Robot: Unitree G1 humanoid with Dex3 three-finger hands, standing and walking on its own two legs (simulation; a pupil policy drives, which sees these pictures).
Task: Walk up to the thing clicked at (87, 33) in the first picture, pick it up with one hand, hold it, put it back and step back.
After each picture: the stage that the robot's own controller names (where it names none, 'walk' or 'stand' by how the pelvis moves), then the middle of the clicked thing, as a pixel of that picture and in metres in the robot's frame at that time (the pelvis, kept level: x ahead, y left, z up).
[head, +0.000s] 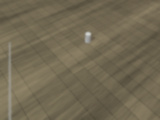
stand; (87, 37) +1.49 -0.07 -0.72
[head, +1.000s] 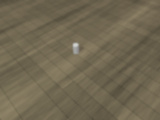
walk; (76, 48) +1.36 +0.20 -0.71
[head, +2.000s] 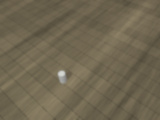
walk; (62, 77) +0.86 +0.27 -0.71
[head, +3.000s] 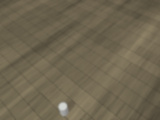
walk; (63, 109) +0.54 +0.20 -0.71
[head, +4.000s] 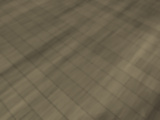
stand; out of the picture +0.37 +0.18 -0.70
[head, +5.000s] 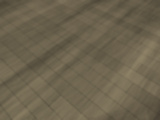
stand; out of the picture +0.36 +0.17 -0.72
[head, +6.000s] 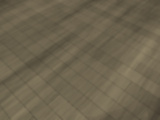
stand; out of the picture +0.36 +0.18 -0.73
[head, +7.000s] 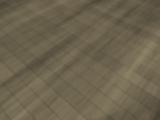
stand; out of the picture +0.35 +0.18 -0.73
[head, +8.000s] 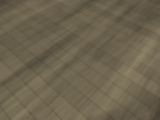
stand; out of the picture +0.34 +0.18 -0.73
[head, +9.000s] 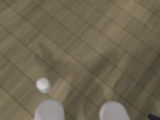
go down; (44, 85) +0.40 +0.20 -0.47
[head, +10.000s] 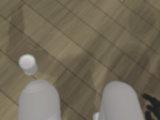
go down; (29, 65) +0.43 +0.24 -0.32
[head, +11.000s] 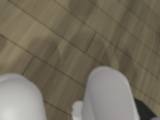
close in; out of the picture +0.40 +0.27 -0.24
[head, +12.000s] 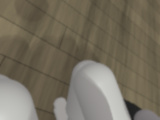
close; out of the picture +0.39 +0.29 -0.22
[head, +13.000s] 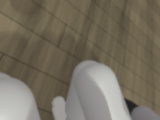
lift; out of the picture +0.38 +0.29 -0.22
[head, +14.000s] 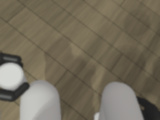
lift; (13, 80) +0.31 +0.24 -0.07
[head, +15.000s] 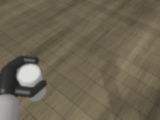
hold; (32, 83) +0.33 +0.17 +0.06
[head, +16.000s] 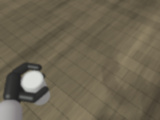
hold; (36, 88) +0.33 +0.17 +0.01
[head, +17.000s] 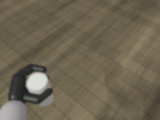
crouch; (40, 90) +0.33 +0.16 +0.01
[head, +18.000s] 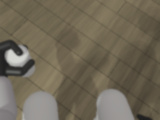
crouch; (21, 62) +0.41 +0.20 -0.09
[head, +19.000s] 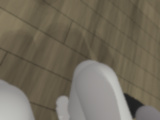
lower; out of the picture +0.39 +0.30 -0.22
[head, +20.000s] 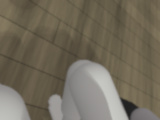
lower; out of the picture +0.41 +0.31 -0.23
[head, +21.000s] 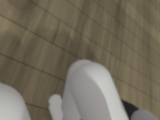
lower; out of the picture +0.41 +0.31 -0.23
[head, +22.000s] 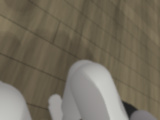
lower; out of the picture +0.41 +0.31 -0.23
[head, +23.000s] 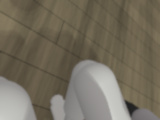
loosen; out of the picture +0.40 +0.30 -0.23
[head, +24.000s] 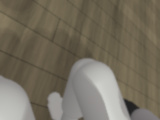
withdraw; out of the picture +0.40 +0.30 -0.23
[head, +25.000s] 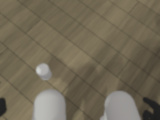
walk; (44, 72) +0.44 +0.22 -0.42
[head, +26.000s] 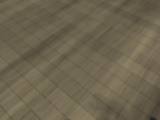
stand; out of the picture +0.37 +0.17 -0.66
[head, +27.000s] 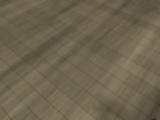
stand; out of the picture +0.38 +0.19 -0.67
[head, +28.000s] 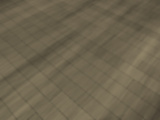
stand; out of the picture +0.38 +0.17 -0.71
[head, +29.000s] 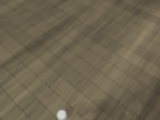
walk; (62, 117) +0.42 +0.15 -0.70
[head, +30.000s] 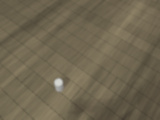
walk; (59, 85) +0.62 +0.18 -0.71
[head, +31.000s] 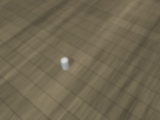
walk; (65, 64) +0.92 +0.24 -0.70
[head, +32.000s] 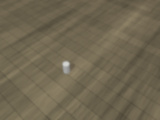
stand; (66, 67) +1.02 +0.18 -0.72
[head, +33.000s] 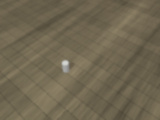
stand; (65, 66) +1.02 +0.18 -0.73
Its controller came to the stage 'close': yes
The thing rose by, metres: 0.72
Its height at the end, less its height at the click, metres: +0.00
